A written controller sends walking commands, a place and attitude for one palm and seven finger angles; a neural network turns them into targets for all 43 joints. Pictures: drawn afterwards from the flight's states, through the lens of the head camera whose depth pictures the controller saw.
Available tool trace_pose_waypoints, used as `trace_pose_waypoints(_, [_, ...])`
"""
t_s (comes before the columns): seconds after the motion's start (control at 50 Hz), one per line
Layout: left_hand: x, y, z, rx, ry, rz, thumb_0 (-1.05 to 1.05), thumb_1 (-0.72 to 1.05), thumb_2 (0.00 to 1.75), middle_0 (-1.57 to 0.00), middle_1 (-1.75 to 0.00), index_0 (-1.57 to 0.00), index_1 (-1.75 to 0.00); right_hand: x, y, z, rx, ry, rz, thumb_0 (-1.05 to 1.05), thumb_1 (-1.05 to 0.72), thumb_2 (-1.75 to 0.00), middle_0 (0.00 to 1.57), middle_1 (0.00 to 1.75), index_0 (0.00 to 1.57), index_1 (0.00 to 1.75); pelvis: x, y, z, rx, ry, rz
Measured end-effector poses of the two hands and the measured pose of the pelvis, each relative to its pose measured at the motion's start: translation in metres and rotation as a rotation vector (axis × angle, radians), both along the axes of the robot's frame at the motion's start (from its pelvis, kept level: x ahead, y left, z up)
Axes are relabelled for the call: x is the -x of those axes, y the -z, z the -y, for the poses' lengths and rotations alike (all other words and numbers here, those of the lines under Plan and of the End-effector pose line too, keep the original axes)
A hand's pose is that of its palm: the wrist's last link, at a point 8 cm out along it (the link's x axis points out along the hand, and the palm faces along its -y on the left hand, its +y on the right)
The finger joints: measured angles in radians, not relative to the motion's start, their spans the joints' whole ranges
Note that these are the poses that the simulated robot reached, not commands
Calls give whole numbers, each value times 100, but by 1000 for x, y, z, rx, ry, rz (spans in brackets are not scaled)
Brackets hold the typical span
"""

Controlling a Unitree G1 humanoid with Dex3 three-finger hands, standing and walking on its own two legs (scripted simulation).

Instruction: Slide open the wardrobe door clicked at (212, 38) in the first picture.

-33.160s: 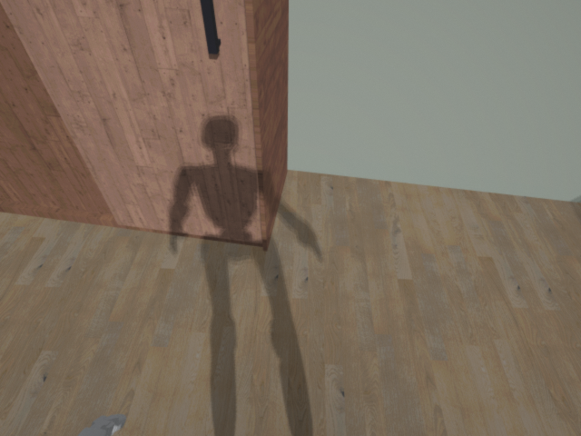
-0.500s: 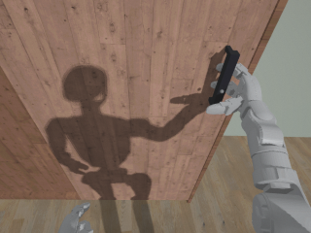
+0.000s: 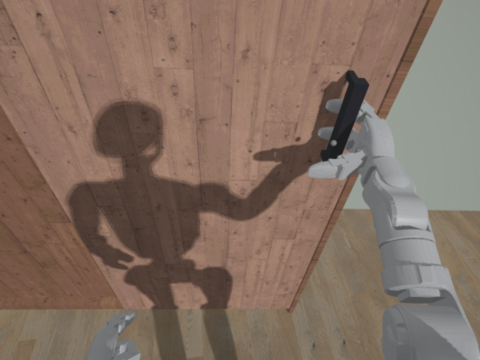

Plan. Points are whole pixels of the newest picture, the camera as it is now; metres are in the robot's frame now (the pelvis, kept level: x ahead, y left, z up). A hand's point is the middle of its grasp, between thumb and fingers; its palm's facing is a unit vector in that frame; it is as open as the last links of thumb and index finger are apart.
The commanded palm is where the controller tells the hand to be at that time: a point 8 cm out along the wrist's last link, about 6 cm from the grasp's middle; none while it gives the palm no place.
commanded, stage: slide the fingers in behind the handle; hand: right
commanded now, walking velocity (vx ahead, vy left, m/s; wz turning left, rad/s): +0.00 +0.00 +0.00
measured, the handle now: (338, 125) +0.47 -0.13 +0.19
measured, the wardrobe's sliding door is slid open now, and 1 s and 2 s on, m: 0.00 0.00 0.00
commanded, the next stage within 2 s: grip the handle and tug to test in 0.48 s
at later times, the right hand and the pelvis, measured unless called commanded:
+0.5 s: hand (333, 143) +0.41 -0.11 +0.19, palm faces -0.04 +1.00 -0.01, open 14.2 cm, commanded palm +0.39 -0.16 +0.20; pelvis +0.00 +0.01 +0.00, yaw +0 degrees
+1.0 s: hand (334, 143) +0.41 -0.11 +0.19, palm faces -0.05 +1.00 -0.01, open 10.2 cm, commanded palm +0.39 -0.16 +0.20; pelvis +0.01 +0.01 +0.00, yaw +1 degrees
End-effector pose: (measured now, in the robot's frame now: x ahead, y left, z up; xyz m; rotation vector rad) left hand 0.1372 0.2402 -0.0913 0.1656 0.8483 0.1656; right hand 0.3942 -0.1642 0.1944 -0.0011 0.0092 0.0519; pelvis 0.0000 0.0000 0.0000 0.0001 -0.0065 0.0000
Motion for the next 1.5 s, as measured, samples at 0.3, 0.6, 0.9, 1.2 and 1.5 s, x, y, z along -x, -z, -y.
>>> trace_pose_waypoints(0.3, [8, 5, -5, 20, -6, -18, 1, 90, 90, -20, -30, -20, -30, 3, -1, -2, 16, 16, 18, -1, 50, -30, 28, 120, 25, 120, -2, 0, -7, 4, -4, 7])
trace_pose_waypoints(0.6, [-1, 2, -14, 4, -3, -6, 1, 90, 90, -20, -30, -20, -30, 4, -1, -1, 10, 12, 16, -1, 50, -30, 29, 120, 27, 120, -4, 0, -11, 5, 0, 2])
trace_pose_waypoints(0.9, [-7, -1, -9, 16, -5, 12, 1, 90, 90, -20, -30, -20, -30, 3, 0, 0, 8, 9, 20, -1, 14, -46, 31, 123, 29, 123, -7, 0, -10, 6, -8, 3])
trace_pose_waypoints(1.2, [-5, 0, -7, 6, -16, -12, 1, 90, 90, -20, -30, -20, -30, -2, 0, 3, -4, -5, 14, 1, -54, -75, 38, 132, 38, 131, -10, 0, -6, 4, -13, -3])
trace_pose_waypoints(1.5, [-2, -1, -7, 4, -32, -16, 1, 90, 90, -20, -30, -20, -30, -4, 0, 2, -9, -10, 10, 1, -71, -82, 38, 137, 39, 136, -11, 0, -3, 3, -19, -4])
